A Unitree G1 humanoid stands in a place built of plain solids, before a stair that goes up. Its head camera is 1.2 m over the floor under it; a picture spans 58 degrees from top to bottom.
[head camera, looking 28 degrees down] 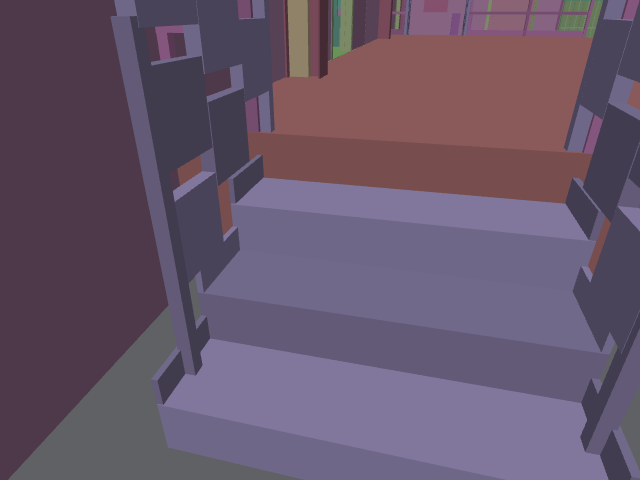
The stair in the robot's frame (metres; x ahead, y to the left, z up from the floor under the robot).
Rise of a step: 0.19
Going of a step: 0.30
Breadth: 1.22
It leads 14 degrees to the right of straight ahead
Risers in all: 4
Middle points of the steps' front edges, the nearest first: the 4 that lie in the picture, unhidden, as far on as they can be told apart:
0.74 -0.12 0.19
1.03 -0.19 0.38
1.32 -0.26 0.57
1.61 -0.33 0.76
